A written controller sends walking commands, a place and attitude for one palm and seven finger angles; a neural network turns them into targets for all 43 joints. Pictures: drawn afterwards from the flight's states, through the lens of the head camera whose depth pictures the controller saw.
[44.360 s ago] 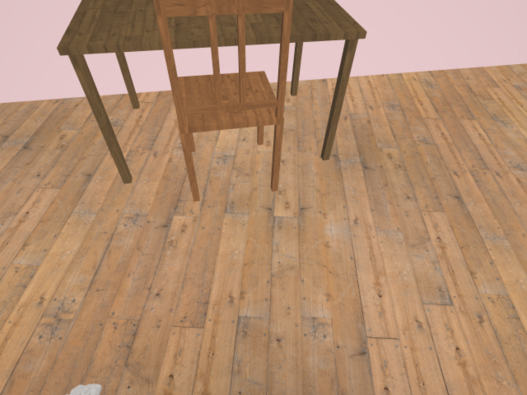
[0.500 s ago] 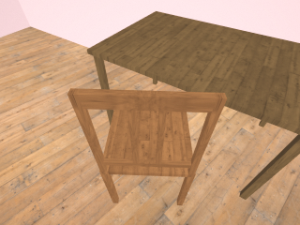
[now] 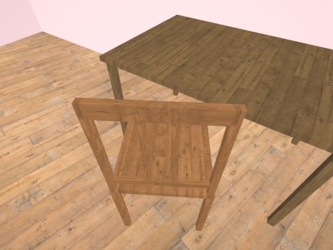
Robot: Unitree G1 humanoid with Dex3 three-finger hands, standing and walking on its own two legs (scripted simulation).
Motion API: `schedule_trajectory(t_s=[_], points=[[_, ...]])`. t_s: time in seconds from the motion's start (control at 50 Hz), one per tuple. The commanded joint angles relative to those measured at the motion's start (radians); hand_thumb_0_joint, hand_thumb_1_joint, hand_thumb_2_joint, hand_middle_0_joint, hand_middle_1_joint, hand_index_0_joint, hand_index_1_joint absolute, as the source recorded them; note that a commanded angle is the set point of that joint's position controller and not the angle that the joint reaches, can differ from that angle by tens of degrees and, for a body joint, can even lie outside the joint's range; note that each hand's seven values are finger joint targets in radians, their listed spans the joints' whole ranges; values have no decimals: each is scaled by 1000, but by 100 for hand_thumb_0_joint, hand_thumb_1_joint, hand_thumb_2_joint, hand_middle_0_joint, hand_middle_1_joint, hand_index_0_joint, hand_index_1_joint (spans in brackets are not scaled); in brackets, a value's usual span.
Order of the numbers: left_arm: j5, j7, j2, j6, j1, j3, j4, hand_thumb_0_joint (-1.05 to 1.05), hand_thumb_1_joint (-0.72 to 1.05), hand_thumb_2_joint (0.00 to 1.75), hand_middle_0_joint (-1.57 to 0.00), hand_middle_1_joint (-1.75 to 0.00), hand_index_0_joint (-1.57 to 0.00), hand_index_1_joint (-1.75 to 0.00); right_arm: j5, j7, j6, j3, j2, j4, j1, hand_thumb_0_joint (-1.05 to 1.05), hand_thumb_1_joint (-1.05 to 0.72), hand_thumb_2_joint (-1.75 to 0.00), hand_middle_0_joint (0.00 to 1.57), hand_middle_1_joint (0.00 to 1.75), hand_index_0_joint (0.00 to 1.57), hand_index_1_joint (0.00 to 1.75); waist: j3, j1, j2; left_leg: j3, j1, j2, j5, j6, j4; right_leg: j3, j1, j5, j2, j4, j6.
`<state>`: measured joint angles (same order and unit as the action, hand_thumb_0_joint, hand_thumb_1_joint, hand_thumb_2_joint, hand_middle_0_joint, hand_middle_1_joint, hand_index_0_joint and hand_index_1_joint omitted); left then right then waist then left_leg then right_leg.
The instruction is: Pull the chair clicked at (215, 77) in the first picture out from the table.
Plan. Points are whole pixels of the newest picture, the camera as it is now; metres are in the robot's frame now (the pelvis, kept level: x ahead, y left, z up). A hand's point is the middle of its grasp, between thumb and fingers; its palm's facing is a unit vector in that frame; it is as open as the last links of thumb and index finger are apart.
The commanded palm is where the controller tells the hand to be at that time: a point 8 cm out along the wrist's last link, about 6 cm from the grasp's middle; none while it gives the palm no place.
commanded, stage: come to a stop and stand still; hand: left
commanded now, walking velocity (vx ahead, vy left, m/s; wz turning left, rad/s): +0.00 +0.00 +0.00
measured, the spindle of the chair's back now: (145, 154) +0.42 +0.10 -0.07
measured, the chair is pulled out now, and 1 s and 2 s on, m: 0.20 0.20 0.20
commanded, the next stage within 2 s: look again from close up in 0.20 s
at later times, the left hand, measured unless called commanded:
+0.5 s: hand out of the picture -0.02 +0.18 -0.18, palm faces +0.03 -0.98 -0.19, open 7.4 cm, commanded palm none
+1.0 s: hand out of the picture +0.02 +0.24 -0.18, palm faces +0.02 -0.98 -0.21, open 7.4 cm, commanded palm none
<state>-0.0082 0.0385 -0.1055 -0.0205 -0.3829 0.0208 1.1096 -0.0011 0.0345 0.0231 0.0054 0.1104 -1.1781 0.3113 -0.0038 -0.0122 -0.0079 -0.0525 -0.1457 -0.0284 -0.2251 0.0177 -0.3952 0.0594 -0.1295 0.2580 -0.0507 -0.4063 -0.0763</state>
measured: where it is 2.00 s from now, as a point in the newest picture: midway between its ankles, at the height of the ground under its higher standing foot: outside the picture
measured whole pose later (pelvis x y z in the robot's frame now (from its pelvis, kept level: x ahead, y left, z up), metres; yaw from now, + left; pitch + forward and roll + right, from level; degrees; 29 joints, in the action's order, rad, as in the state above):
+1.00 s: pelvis +0.01 +0.06 -0.01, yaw +0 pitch -1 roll +0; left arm -0.01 0.04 -0.17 0.01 -0.28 0.00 1.05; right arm 0.01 0.03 0.03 0.01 0.16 -1.09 0.27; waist 0.04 -0.01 0.01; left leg -0.06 -0.15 0.06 -0.30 -0.07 -0.46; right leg 0.03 -0.17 0.31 0.03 -0.50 0.01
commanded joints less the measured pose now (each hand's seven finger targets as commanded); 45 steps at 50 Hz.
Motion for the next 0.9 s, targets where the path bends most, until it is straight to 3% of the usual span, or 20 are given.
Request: schedule_trajectory(t_s=[0.0,0.1,0.12,0.2,0.26,0.28,0.3,0.32,0.34,0.36,0.38,0.42,0.44,0.46,0.48,0.52,0.6,0.64,0.8,0.88], points=[[2,8,-101,-16,-89,-17,-24,0,90,90,-20,-30,-20,-30,-1,4,8,-6,67,11,89,0,-90,-90,20,30,20,30,91,10,40,66,-2,-59,83,-51,37,-154,-99,-153,155,130,26],[3,10,-109,-16,-87,-19,-28,0,90,90,-20,-30,-20,-30,-1,4,8,-6,65,10,92,0,-90,-90,20,30,20,30,89,8,34,61,-15,-58,85,-47,30,-149,-79,-194,159,127,34],[4,9,-105,-13,-81,-17,-27,0,90,90,-20,-30,-20,-30,-2,5,5,-5,61,10,83,0,-90,-90,20,30,20,30,132,7,17,59,-32,-56,67,-47,37,-154,-99,-170,156,138,35],[3,9,-109,-15,-85,-20,-29,0,90,90,-20,-30,-20,-30,0,4,8,-6,65,12,96,0,-90,-90,20,30,20,30,80,9,24,62,-7,-59,93,-47,29,-150,-78,-194,158,126,31],[3,9,-107,-14,-85,-19,-31,0,90,90,-20,-30,-20,-30,-1,5,9,-5,62,10,99,0,-90,-90,20,30,20,30,96,9,11,65,-13,-62,99,-49,32,-147,-85,-192,154,125,30],[-16,47,-142,-47,-115,-37,3,0,90,90,-20,-30,-20,-30,7,-2,14,-9,107,103,-44,0,-90,-90,20,30,20,30,193,-27,85,-4,-206,-39,-24,4,-228,-236,-80,-841,236,87,141],[-15,40,-178,-50,-112,-42,-41,0,90,90,-20,-30,-20,-30,6,-3,-13,-13,59,139,33,0,-90,-90,20,30,20,30,100,25,73,74,-193,-25,-147,-28,-307,-264,-44,-727,300,91,122],[-16,31,-196,-46,-52,-50,-64,0,90,90,-20,-30,-20,-30,11,-10,-21,-21,72,137,54,0,-90,-90,20,30,20,30,-1,30,24,50,-191,-22,-149,-28,-332,-248,13,-600,301,83,57],[-14,25,-176,-43,-31,-47,-83,0,90,90,-20,-30,-20,-30,7,-14,-20,-23,63,157,48,0,-90,-90,20,30,20,30,-36,32,45,49,-175,-24,-167,-20,-347,-241,-24,-360,291,87,-32],[-16,23,-162,-42,-10,-45,-95,0,90,90,-20,-30,-20,-30,10,-17,-18,-25,65,166,27,0,-90,-90,20,30,20,30,-11,29,67,38,-179,-15,-166,-13,-337,-249,-63,-256,278,99,-71],[-18,23,-160,-38,3,-46,-104,0,90,90,-20,-30,-20,-30,11,-17,-17,-26,68,172,37,0,-90,-90,20,30,20,30,-3,37,60,34,-147,-12,-158,-13,-288,-245,-103,-165,270,96,-83],[-14,20,-159,-24,42,-46,-114,0,90,90,-20,-30,-20,-30,14,-17,-12,-21,64,157,72,0,-90,-90,20,30,20,30,40,48,8,24,-41,-1,-62,-17,-142,-201,-218,19,222,73,-51],[-12,19,-146,-20,47,-44,-118,0,90,90,-20,-30,-20,-30,16,-18,-8,-21,74,155,82,0,-90,-90,20,30,20,30,70,49,4,62,-52,-16,-47,-26,-89,-186,-235,71,185,42,-22],[-10,18,-128,-17,42,-42,-118,0,90,90,-20,-30,-20,-30,19,-16,-3,-21,97,157,82,0,-90,-90,20,30,20,30,91,38,-10,101,-88,-56,-11,-44,-62,-164,-224,71,150,24,1],[-8,17,-120,-20,24,-40,-114,0,90,90,-20,-30,-20,-30,20,-13,3,-18,111,158,83,0,-90,-90,20,30,20,30,69,25,3,120,-105,-73,63,-57,-61,-154,-172,-24,126,-5,11],[-7,14,-127,-3,21,-37,-105,0,90,90,-20,-30,-20,-30,17,-10,13,-12,125,156,49,0,-90,-90,20,30,20,30,54,3,-135,181,-128,-97,133,-77,7,-99,-102,-37,105,-59,23],[-8,10,-125,4,22,-31,-102,0,90,90,-20,-30,-20,-30,14,-6,11,-11,143,168,24,0,-90,-90,20,30,20,30,94,-3,-12,178,-146,-82,47,-81,34,-100,-90,-32,111,-36,30],[-8,7,-132,8,35,-31,-109,0,90,90,-20,-30,-20,-30,16,-8,10,-11,150,163,20,0,-90,-90,20,30,20,30,107,-1,-17,179,-140,-78,24,-80,54,-98,-99,-26,114,-36,30],[-4,9,-154,9,51,-33,-108,0,90,90,-20,-30,-20,-30,12,-2,21,-10,170,142,28,0,-90,-90,20,30,20,30,23,4,-8,157,-15,-77,280,-78,18,-89,-64,-127,132,-51,41],[-3,9,-160,11,49,-33,-99,0,90,90,-20,-30,-20,-30,11,0,20,-11,168,132,19,0,-90,-90,20,30,20,30,27,4,-1,146,8,-73,319,-75,9,-94,-59,-162,140,-44,41]])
